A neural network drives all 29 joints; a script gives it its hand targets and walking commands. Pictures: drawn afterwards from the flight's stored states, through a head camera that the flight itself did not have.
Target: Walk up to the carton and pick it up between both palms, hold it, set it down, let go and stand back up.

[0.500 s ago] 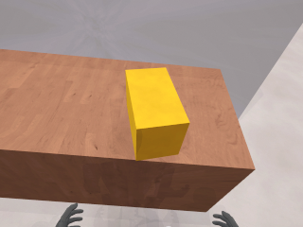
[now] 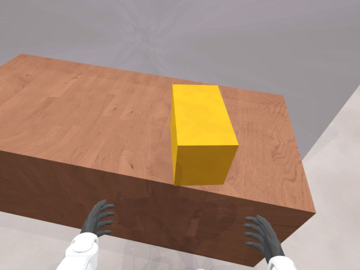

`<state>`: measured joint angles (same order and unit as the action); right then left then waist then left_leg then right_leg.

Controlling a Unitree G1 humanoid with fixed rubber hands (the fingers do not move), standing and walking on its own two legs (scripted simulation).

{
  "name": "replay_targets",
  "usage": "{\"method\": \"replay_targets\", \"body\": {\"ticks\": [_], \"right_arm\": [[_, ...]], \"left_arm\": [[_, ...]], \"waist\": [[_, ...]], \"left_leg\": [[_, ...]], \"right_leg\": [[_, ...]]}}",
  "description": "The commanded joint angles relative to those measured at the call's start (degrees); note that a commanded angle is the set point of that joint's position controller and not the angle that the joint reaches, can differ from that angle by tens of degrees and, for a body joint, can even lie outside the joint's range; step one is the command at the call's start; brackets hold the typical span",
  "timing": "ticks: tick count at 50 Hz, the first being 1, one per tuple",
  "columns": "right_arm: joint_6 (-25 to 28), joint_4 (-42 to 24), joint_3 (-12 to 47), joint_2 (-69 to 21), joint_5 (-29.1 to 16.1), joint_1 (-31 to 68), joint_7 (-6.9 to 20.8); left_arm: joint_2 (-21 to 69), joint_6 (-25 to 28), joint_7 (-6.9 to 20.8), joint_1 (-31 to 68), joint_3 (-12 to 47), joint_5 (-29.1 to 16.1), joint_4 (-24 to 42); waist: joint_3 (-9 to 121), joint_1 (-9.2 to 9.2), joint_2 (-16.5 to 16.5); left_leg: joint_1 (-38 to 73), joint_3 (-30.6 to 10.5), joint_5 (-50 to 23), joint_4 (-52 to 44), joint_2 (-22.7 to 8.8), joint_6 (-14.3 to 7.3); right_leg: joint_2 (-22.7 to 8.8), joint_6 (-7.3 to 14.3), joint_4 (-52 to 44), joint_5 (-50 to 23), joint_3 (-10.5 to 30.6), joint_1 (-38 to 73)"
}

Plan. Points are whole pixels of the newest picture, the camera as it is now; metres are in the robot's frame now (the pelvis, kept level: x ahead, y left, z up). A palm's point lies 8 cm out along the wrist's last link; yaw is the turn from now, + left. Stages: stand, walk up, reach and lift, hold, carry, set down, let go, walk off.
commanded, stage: reach and lift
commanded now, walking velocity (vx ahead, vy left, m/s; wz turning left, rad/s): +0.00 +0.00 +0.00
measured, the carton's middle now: (197, 132) +0.56 -0.06 -0.03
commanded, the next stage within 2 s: none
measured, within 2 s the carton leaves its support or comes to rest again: neither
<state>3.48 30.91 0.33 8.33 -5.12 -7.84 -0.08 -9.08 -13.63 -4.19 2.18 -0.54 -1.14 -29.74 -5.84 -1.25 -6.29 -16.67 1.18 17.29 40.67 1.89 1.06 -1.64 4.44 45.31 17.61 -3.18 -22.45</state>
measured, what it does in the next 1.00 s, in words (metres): shifts its weight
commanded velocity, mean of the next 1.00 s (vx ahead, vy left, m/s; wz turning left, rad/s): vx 0.00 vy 0.00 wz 0.00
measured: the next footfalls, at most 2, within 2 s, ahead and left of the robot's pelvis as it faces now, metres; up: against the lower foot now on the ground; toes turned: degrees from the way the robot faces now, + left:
none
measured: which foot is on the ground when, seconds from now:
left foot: down 0.00-1.00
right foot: down 0.00-1.00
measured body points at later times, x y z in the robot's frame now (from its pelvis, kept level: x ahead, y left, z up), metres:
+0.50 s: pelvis +0.05 +0.01 +0.01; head +0.06 +0.00 +0.46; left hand +0.29 +0.15 -0.04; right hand +0.28 -0.22 -0.05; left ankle +0.06 +0.14 -0.71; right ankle +0.08 -0.07 -0.71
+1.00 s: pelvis +0.08 -0.01 +0.02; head +0.13 -0.01 +0.47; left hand +0.35 +0.15 -0.01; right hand +0.36 -0.22 -0.01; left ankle +0.06 +0.14 -0.71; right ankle +0.08 -0.07 -0.71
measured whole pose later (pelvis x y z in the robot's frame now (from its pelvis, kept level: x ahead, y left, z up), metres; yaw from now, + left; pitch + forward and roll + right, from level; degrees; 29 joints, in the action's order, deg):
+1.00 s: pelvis +0.08 -0.01 +0.02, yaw +3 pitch +5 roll +2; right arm 30.4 50.6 1.3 12.5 -12.6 7.9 3.0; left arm -1.3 21.4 -10.4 2.6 3.8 0.5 -35.5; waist -0.6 1.5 -1.9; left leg -17.8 0.7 16.4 29.4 -1.7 3.0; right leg 2.6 4.6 33.7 17.6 -1.9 -21.0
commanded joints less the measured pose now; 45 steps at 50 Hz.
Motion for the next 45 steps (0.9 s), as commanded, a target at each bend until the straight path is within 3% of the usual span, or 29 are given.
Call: {"method": "replay_targets", "body": {"ticks": [1, 2, 3, 4, 5, 6, 7, 8, 9, 10, 11, 13, 15, 22, 27, 30, 33, 38, 40, 45], "right_arm": [[5.01, -5.16, -8.68, 9.11, 0.42, 18.34, 3.43], [5.64, -3.19, -9.7, 12.42, 0.66, 19.32, 4.53], [6.51, -1.52, -10.0, 13.29, 1.32, 20.5, 4.87], [6.94, 3.78, -10.58, 16.89, 0.19, 20.71, 4.47], [7.7, 3.1, -11.76, 16.81, 0.59, 22.86, 4.5], [9.2, 4.3, -10.92, 14.79, 0.21, 23.35, 4.7], [10.48, 4.55, -10.36, 12.44, -0.4, 23.53, 4.81], [11.19, 3.03, -10.52, 9.83, -0.59, 25.26, 5.47], [10.74, 1.89, -10.02, 9.05, -1.19, 23.84, 5.8], [10.44, 1.18, -9.13, 9.06, -1.84, 23.82, 6.16], [10.36, 0.88, -8.19, 9.39, -2.38, 23.18, 6.51], [11.52, 2.46, -7.13, 9.97, -1.94, 21.64, 7.06], [13.83, 5.2, -6.9, 10.6, -1.47, 20.13, 6.96], [24.36, 9.39, -5.58, 12.02, -4.47, 19.46, 4.6], [31.88, 8.34, -4.03, 13.01, -7.55, 18.76, 4.18], [34.91, 9.05, -3.72, 13.07, -8.77, 18.55, 4.31], [35.84, 10.33, -3.48, 12.98, -8.92, 19.55, 4.55], [32.41, 12.0, -2.52, 11.66, -7.32, 23.13, 4.76], [31.05, 11.15, -2.23, 11.35, -7.07, 24.55, 4.55], [30.0, 9.15, -1.48, 12.51, -7.87, 27.14, 2.95]], "left_arm": [[-0.23, 8.55, -4.75, 20.57, 5.58, -0.63, 13.63], [2.42, 10.86, -5.32, 19.05, 6.17, 1.05, 10.86], [2.1, 13.06, -5.25, 19.2, 4.79, 1.94, 8.09], [0.69, 14.52, -5.82, 16.08, 6.83, 2.19, 6.62], [0.39, 15.27, -5.76, 17.38, 7.66, 0.65, 7.22], [0.54, 16.27, -6.51, 18.06, 8.09, -0.61, 7.52], [0.44, 16.24, -6.89, 18.13, 10.06, -2.82, 7.86], [-0.77, 16.51, -7.03, 19.83, 9.8, -5.01, 9.14], [1.45, 17.23, -7.65, 20.46, 9.08, -5.97, 8.82], [2.89, 17.85, -7.95, 20.25, 7.96, -6.32, 7.86], [3.8, 18.31, -8.23, 19.51, 7.06, -6.6, 6.53], [3.9, 19.17, -8.44, 15.29, 6.12, -6.43, 3.44], [4.07, 20.85, -8.02, 11.11, 6.02, -4.31, 0.54], [6.29, 31.06, -7.72, 8.54, 6.04, 1.0, 1.4], [7.29, 38.79, -7.58, 5.61, 7.31, 2.9, 6.39], [7.78, 41.78, -7.5, 4.05, 7.88, 3.58, 7.97], [7.84, 42.91, -7.3, 4.05, 7.9, 3.79, 7.25], [6.51, 40.38, -6.83, 7.59, 5.17, 3.01, 3.67], [6.44, 39.41, -6.84, 8.95, 4.69, 2.39, 3.87], [6.52, 38.64, -6.43, 10.92, 4.38, 1.61, 5.53]], "waist": [[13.77, 3.89, 18.1], [15.46, 4.2, 22.14], [17.48, 4.34, 20.58], [16.41, 2.93, 28.63], [17.18, 3.86, 23.68], [17.37, 3.72, 21.64], [14.6, 4.36, 17.06], [18.13, 5.95, 5.5], [17.51, 6.72, 0.35], [17.12, 5.32, -4.47], [15.7, 3.87, -6.16], [13.63, 1.03, -5.32], [12.91, -0.01, -3.82], [17.68, 0.47, -2.48], [22.89, 1.35, 1.88], [24.67, 2.02, 4.01], [24.96, 2.52, 4.07], [21.63, 2.3, -0.55], [21.23, 2.06, -1.9], [25.19, 2.65, -1.35]], "left_leg": [[-25.22, -5.19, 30.61, -15.88, -11.03, -6.0], [-41.42, -6.03, 38.18, -21.55, -14.53, -8.79], [-47.94, -4.56, 36.91, -22.21, -14.45, -9.66], [-36.43, -11.91, 41.9, -20.05, -17.93, -8.9], [-31.65, -8.83, 37.09, -20.22, -15.18, -6.8], [-25.86, -7.32, 34.08, -18.25, -12.55, -5.22], [-17.49, -5.22, 28.12, -17.27, -9.83, -3.07], [-5.47, -1.49, 17.9, -12.51, -5.01, -0.53], [-1.81, 0.66, 9.77, -8.44, -2.1, -1.36], [-3.11, 0.37, 6.21, -5.74, -0.83, -1.59], [-5.01, 0.41, 4.59, -5.24, -0.07, -1.54], [-4.16, 1.2, 4.13, -7.74, -0.33, -1.14], [-1.21, 1.62, 3.28, -9.89, -1.14, -0.64], [-0.05, 1.41, -7.36, -8.59, -0.4, -0.05], [1.5, 0.63, -14.8, -8.77, 0.89, 0.77], [2.43, -0.08, -17.37, -8.61, 1.16, 1.47], [3.33, -0.32, -16.63, -8.79, 0.97, 1.41], [-1.58, 0.38, -8.02, -11.47, 0.81, -0.61], [-3.02, 0.58, -7.49, -12.26, 0.91, -0.93], [-2.38, 0.09, -12.25, -13.55, 1.63, -0.63]], "right_leg": [[2.86, -3.54, -6.16, 11.22, 7.09, 18.91], [7.04, -4.94, 2.84, -0.22, 4.14, 35.53], [7.39, -4.78, 5.85, -4.88, 4.29, 41.63], [8.14, -5.66, 6.66, -8.71, -2.27, 38.5], [7.36, -5.55, 4.33, -9.38, -1.69, 34.47], [5.79, -4.38, 1.38, -4.22, -0.58, 28.04], [4.05, -3.03, -3.06, 0.81, 0.53, 17.01], [0.67, -2.55, -10.27, 10.82, 3.03, 3.76], [-0.67, -3.21, -15.79, 19.33, 7.08, -5.41], [-1.83, -4.24, -18.48, 23.51, 10.66, -7.57], [-2.22, -4.72, -20.26, 24.26, 13.24, -6.87], [-0.51, -4.77, -19.05, 15.33, 10.08, -3.09], [1.44, -3.8, -16.86, 4.9, 6.13, -0.27], [3.08, -3.38, -14.29, -19.33, 6.4, 10.25], [3.64, -4.31, -13.35, -34.42, 6.96, 16.55], [3.97, -4.5, -13.36, -37.67, 6.56, 16.94], [3.91, -4.61, -14.18, -35.47, 6.32, 14.72], [1.81, -6.25, -16.38, -25.85, 8.74, 13.75], [1.38, -7.0, -16.97, -25.17, 9.55, 14.95], [1.56, -7.87, -16.52, -38.85, 10.03, 20.82]]}}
